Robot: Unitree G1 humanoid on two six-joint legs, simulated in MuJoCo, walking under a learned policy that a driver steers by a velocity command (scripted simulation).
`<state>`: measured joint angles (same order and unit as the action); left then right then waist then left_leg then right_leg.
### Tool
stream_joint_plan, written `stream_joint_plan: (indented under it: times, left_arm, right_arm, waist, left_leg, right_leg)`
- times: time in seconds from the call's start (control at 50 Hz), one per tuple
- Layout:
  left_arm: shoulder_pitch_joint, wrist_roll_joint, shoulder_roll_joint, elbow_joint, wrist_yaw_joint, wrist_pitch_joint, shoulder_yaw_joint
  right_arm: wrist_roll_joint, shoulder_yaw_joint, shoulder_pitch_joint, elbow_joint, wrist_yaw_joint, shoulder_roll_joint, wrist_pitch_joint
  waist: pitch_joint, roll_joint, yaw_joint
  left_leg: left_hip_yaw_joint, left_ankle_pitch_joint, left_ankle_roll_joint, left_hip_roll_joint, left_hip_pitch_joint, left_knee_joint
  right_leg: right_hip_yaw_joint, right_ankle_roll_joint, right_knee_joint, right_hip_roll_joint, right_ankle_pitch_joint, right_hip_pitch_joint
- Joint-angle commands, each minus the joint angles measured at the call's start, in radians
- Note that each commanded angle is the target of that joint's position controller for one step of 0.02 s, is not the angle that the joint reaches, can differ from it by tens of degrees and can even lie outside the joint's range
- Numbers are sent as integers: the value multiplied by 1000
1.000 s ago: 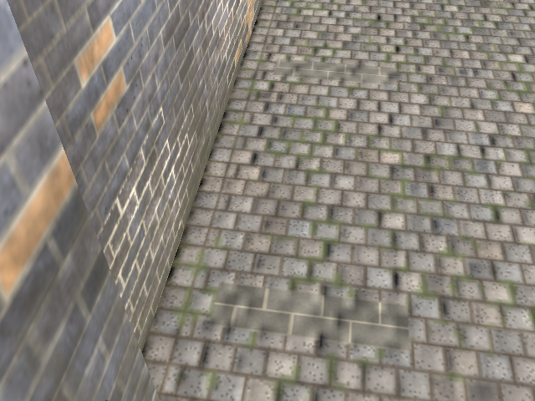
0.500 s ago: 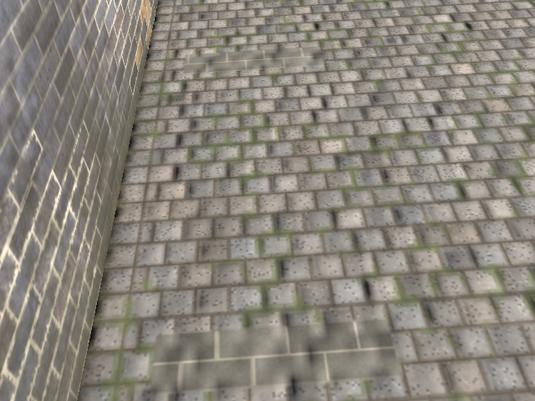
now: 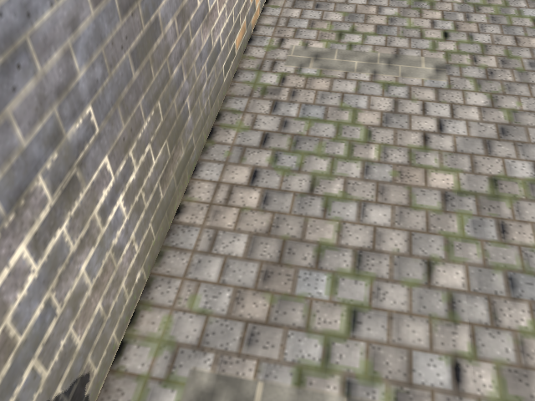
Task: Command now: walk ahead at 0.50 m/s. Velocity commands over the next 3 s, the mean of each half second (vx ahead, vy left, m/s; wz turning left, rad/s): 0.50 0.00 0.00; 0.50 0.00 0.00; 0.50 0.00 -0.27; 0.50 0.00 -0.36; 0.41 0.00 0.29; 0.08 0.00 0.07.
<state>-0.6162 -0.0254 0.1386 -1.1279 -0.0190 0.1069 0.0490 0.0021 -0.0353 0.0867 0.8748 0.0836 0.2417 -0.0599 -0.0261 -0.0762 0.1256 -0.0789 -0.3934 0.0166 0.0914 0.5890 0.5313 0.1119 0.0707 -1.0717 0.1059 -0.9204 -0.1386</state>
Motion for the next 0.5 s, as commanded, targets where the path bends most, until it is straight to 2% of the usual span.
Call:
stream_joint_plan:
  times: [0.02,0.04,0.06,0.08,0.1,0.12,0.14,0.16,0.18,0.2,0.22,0.24,0.26,0.28,0.3,0.32,0.34,0.36,0.4,0.42,0.44,0.46,0.48,0.5]
  left_arm:
    - [78,43,193,61,-34,-46,-84]
    - [98,30,172,68,-19,-44,-91]
    - [118,27,159,71,-1,-38,-97]
    - [103,25,127,61,15,-32,-97]
    - [141,38,98,69,22,-16,-109]
    - [39,88,78,98,15,2,-104]
    - [121,106,114,171,17,26,-92]
    - [189,104,127,216,8,31,-96]
    - [230,112,97,274,-5,28,-86]
    - [319,118,127,313,-25,20,-103]
    - [367,102,136,331,-40,-16,-109]
    - [316,77,107,325,-44,-42,-109]
    - [323,59,93,349,-47,-50,-106]
    - [353,50,81,378,-44,-46,-101]
    - [403,47,95,407,-37,-40,-100]
    - [411,66,101,404,-27,-36,-99]
    - [408,58,112,384,-21,-40,-103]
    - [447,58,117,400,-16,-45,-100]
    - [569,62,141,450,-3,-47,-100]
    - [616,63,149,467,5,-45,-101]
    - [634,60,144,479,10,-39,-102]
    - [599,57,169,462,14,-38,-113]
    - [456,46,207,414,18,-39,-138]
    - [270,30,293,368,17,-36,-167]
  right_arm:
    - [-109,16,-188,-114,-4,34,-39]
    - [-86,35,-90,-74,-6,67,-36]
    - [-51,58,69,-11,-13,90,-31]
    - [-22,81,274,67,-22,105,-22]
    - [-6,99,487,142,-30,130,-21]
    - [23,89,499,149,-47,142,-25]
    - [15,92,519,135,-66,130,-22]
    - [8,97,487,134,-80,118,-6]
    - [-13,125,422,140,-94,201,6]
    - [-13,113,319,106,-112,150,-2]
    - [4,95,166,60,-118,115,-4]
    - [12,85,67,38,-109,94,-8]
    - [9,84,24,26,-104,94,-18]
    - [-7,87,21,26,-110,91,-25]
    - [-25,91,47,26,-121,95,-30]
    - [-25,99,68,37,-123,110,-34]
    - [-21,110,86,44,-120,136,-34]
    - [-33,118,113,48,-116,145,-32]
    - [-42,130,164,64,-111,160,-20]
    - [-45,131,201,78,-107,155,-13]
    - [-49,137,216,87,-109,165,-8]
    - [-39,132,238,96,-109,151,-6]
    - [-32,116,253,97,-103,105,-11]
    - [-23,96,278,78,-97,45,-26]
  waist:
    - [265,155,-24]
    - [197,143,-58]
    - [107,97,-118]
    - [8,6,-205]
    - [-64,-109,-320]
    - [-216,-220,-288]
    - [-303,-274,-339]
    - [-318,-149,-327]
    - [-295,-87,-252]
    - [-238,53,-201]
    - [-47,114,-115]
    - [17,120,-48]
    - [53,67,-22]
    - [65,12,-17]
    - [45,-8,-32]
    - [12,-12,-37]
    - [-25,-5,-52]
    - [-30,8,-70]
    - [12,72,-116]
    - [29,73,-135]
    - [41,50,-134]
    - [4,79,-114]
    - [-71,103,-60]
    - [-197,217,-19]
  left_leg:
    - [-75,12,-60,60,100,-188]
    - [-33,-46,-93,59,-56,-247]
    - [41,-95,-114,15,-273,-262]
    - [97,-119,-130,-21,-572,-221]
    - [19,-376,-203,89,-903,-89]
    - [-59,-606,-271,207,-1212,223]
    - [-167,-405,-334,230,-1329,205]
    - [-221,-150,-349,241,-1266,120]
    - [-388,224,-419,301,-1149,-8]
    - [-477,459,-387,341,-891,-130]
    - [-414,338,-359,314,-527,-187]
    - [-322,324,-322,253,-293,-208]
    - [-249,276,-290,199,-145,-247]
    - [-171,249,-267,143,-91,-269]
    - [-114,248,-247,90,-67,-275]
    - [-72,208,-241,73,-65,-258]
    - [-44,163,-244,79,-126,-247]
    - [-57,187,-243,95,-195,-247]
    - [-79,318,-223,110,-305,-232]
    - [-84,363,-213,117,-360,-215]
    - [-89,365,-206,123,-398,-177]
    - [-60,305,-179,94,-421,-106]
    - [-12,193,-162,51,-381,39]
    - [75,313,-101,-61,-112,369]
  right_leg:
    - [-430,133,178,-304,756,-57]
    - [-375,116,72,-268,829,-47]
    - [-316,99,-97,-215,901,-85]
    - [-274,70,-334,-140,853,-212]
    - [-230,7,-715,3,328,-498]
    - [-260,-19,-930,-10,78,-771]
    - [-310,-25,-867,-49,136,-967]
    - [-291,-36,-846,-84,177,-1006]
    - [-196,-58,-899,-120,236,-1075]
    - [-240,-49,-688,-167,482,-1012]
    - [-213,-90,-537,-204,583,-893]
    - [-224,-103,-393,-245,608,-745]
    - [-225,-113,-259,-270,623,-636]
    - [-212,-117,-92,-278,672,-562]
    - [-201,-117,49,-271,780,-461]
    - [-203,-114,147,-262,885,-378]
    - [-186,-112,190,-238,929,-358]
    - [-180,-104,241,-230,925,-369]
    - [-163,-71,366,-214,877,-401]
    - [-141,-54,419,-197,853,-407]
    - [-121,-28,476,-179,825,-399]
    - [-83,-10,525,-147,826,-305]
    - [-72,17,499,-126,849,-111]
    - [-306,108,480,-292,905,249]
